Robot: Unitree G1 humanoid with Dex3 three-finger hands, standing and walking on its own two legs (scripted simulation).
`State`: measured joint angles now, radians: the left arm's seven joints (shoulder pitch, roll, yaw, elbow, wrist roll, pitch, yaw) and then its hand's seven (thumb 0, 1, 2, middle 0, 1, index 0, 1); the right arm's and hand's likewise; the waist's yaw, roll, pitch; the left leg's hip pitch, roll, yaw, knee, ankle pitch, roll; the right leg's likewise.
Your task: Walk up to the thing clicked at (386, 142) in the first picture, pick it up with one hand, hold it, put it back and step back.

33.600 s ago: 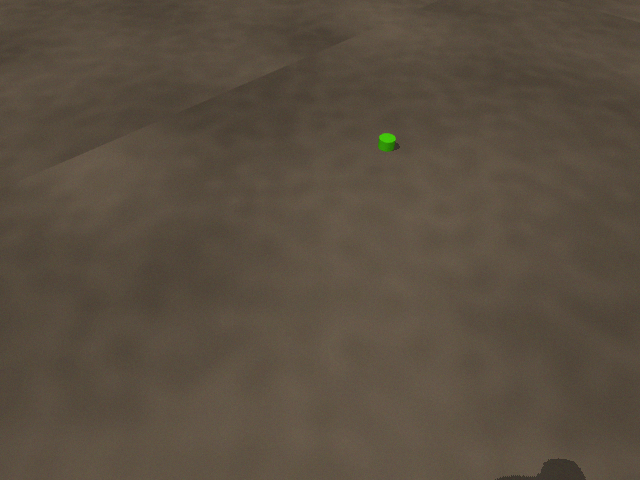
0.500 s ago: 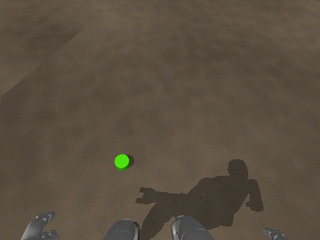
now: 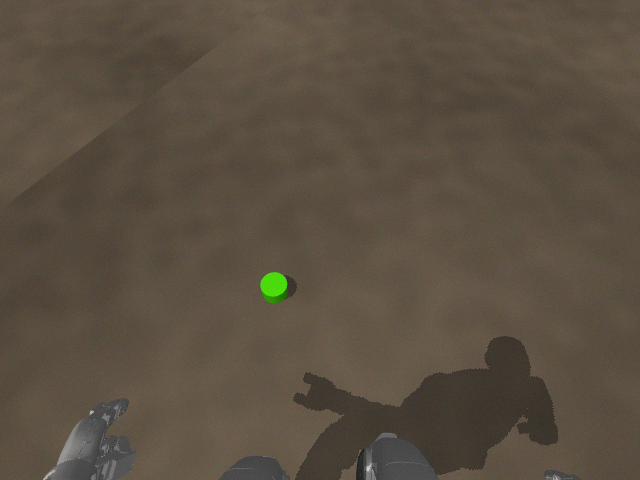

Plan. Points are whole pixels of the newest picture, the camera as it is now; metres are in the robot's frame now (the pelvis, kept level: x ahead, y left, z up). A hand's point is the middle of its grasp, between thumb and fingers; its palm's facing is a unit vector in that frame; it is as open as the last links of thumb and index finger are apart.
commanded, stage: step back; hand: left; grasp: from above
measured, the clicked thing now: (274, 287) +0.66 +0.17 -0.72
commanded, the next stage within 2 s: none
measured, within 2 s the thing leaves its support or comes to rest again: neither
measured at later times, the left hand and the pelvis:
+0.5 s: hand out of the picture -0.07 +0.24 -0.13, palm faces -0.10 -0.91 -0.41, open 7.4 cm; pelvis -0.15 -0.02 +0.01, yaw -6 degrees
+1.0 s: hand out of the picture -0.20 +0.25 -0.14, palm faces -0.08 -0.92 -0.39, open 7.4 cm; pelvis -0.32 -0.02 +0.01, yaw -4 degrees
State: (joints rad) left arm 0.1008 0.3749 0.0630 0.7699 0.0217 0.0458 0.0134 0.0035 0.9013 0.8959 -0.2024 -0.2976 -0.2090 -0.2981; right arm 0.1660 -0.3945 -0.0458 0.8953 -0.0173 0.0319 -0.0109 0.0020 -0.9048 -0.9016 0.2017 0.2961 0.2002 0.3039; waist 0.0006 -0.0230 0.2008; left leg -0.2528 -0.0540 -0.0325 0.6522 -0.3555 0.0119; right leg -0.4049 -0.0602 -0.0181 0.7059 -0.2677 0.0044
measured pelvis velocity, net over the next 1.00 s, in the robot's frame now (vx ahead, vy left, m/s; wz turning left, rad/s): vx -0.32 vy -0.02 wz -0.07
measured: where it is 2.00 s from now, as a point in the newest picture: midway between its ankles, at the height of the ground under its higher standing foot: outside the picture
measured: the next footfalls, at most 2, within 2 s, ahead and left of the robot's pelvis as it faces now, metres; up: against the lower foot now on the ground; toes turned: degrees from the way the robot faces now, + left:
right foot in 0.38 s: -0.12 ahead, -0.14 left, +0.00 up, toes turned -4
left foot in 0.72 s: -0.21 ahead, +0.11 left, +0.00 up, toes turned -3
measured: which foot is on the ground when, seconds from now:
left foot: down 0.00-0.40, up 0.42-0.70, down 0.72-1.00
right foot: down 0.00-0.00, up 0.02-0.36, down 0.38-0.74, up 0.76-1.00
